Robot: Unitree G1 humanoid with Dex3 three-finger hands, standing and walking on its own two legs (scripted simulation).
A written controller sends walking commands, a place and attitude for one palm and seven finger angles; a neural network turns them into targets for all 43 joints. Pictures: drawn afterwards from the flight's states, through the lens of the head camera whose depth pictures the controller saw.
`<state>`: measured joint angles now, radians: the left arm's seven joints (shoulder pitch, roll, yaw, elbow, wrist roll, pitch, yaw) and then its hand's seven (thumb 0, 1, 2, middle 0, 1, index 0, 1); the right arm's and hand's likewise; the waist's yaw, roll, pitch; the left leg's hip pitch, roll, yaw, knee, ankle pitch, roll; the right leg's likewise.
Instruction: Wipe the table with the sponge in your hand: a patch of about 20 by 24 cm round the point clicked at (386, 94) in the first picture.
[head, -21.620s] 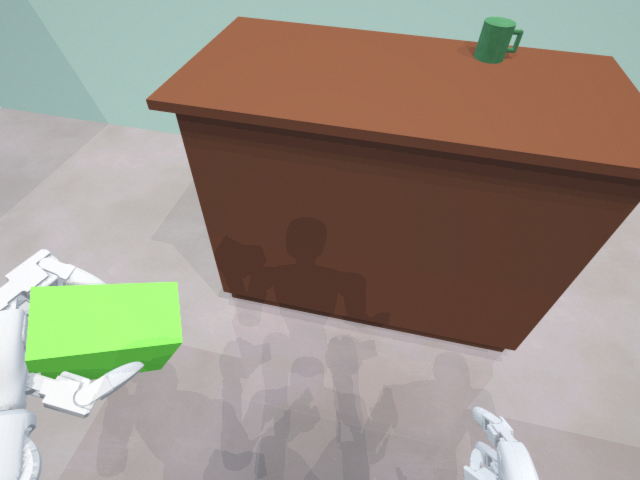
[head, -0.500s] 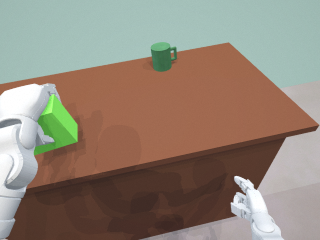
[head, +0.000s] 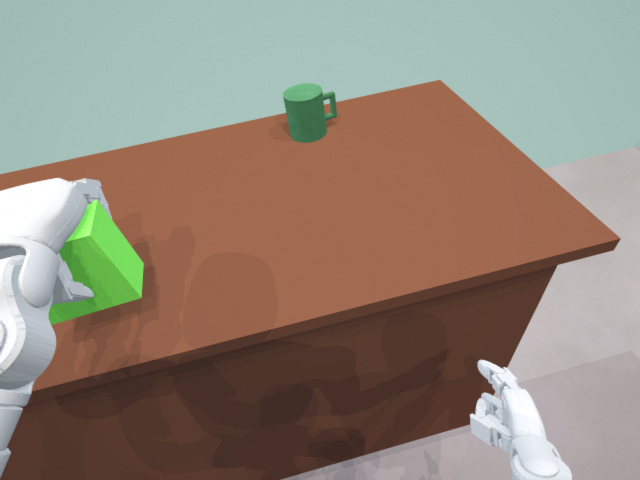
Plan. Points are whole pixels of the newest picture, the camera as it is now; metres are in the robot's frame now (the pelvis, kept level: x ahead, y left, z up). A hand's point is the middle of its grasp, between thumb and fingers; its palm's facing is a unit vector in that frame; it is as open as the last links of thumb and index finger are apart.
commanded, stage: move the sponge above the wiping area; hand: left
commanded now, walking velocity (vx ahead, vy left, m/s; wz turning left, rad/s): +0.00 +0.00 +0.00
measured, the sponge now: (82, 274) +0.27 +0.33 +0.16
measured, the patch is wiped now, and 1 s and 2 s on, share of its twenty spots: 0.00 0.00 0.00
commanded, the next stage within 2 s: lower the sponge onto the table in 1.70 s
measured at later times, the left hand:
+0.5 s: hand (81, 250) +0.27 +0.31 +0.20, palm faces +0.07 +0.01 -1.00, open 10.1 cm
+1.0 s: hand (62, 239) +0.27 +0.32 +0.21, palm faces +0.15 +0.03 -0.99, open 10.1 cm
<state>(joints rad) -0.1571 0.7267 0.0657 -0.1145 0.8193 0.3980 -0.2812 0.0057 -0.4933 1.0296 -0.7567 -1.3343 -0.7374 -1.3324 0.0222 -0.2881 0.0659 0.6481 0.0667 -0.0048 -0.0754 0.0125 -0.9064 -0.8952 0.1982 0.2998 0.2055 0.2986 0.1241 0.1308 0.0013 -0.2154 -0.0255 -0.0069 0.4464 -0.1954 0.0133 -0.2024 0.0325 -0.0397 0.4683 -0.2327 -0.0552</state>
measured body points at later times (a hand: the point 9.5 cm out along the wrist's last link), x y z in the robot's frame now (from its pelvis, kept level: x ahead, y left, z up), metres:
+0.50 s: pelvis +0.00 +0.01 +0.00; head -0.01 -0.04 +0.45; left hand +0.26 +0.30 +0.25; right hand +0.26 -0.18 -0.07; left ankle +0.03 +0.11 -0.74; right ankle +0.01 -0.08 -0.74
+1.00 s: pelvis +0.00 +0.01 +0.00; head -0.01 -0.04 +0.45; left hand +0.26 +0.32 +0.26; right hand +0.26 -0.18 -0.08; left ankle +0.03 +0.11 -0.74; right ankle +0.01 -0.08 -0.74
